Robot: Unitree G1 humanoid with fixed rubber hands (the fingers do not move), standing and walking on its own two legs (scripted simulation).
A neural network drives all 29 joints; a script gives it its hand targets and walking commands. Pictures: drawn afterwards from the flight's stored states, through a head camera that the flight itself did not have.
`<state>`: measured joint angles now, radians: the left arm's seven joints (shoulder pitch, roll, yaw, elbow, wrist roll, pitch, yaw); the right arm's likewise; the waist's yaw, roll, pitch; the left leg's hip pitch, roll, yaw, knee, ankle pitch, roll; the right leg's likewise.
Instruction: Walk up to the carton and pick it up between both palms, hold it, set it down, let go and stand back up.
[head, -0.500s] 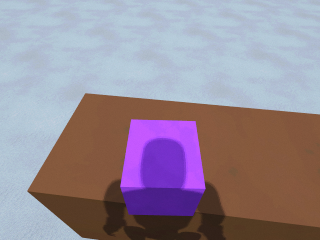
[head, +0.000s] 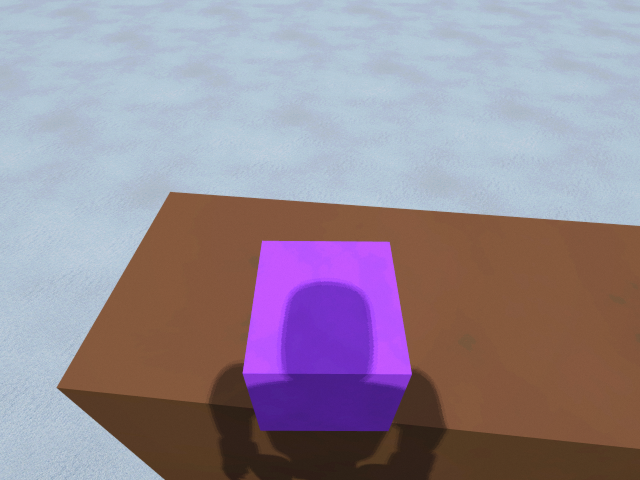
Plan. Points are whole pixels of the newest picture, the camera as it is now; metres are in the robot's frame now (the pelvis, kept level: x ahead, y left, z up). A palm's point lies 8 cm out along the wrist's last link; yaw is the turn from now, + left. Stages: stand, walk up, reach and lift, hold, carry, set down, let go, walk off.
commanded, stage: stand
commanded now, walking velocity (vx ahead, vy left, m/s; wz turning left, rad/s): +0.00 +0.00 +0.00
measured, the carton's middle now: (325, 335) +0.35 +0.01 -0.04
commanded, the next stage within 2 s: none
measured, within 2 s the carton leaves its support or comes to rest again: neither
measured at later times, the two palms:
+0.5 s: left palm out of the picture -0.11 +0.19 -0.15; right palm out of the picture -0.11 -0.21 -0.15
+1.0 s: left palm out of the picture -0.13 +0.18 -0.15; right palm out of the picture -0.13 -0.21 -0.15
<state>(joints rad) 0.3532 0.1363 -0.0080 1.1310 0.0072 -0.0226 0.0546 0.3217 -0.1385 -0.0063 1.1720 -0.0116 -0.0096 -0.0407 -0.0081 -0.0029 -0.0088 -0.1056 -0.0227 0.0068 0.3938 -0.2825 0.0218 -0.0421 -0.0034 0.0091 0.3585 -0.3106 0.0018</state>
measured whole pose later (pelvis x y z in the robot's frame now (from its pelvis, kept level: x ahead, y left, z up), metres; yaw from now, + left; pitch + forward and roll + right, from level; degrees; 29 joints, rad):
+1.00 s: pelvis -0.07 -0.01 +0.00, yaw +0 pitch -1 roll +0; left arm 0.41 0.10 -0.03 1.15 0.01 -0.01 0.04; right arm 0.39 -0.12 0.03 1.17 -0.01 0.00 -0.03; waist -0.01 0.00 0.00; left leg -0.22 -0.01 -0.01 0.44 -0.21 0.00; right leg -0.17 0.02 0.00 0.44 -0.25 -0.01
